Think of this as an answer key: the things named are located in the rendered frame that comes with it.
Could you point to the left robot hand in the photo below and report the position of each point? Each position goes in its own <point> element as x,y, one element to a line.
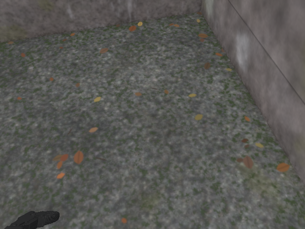
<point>33,220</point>

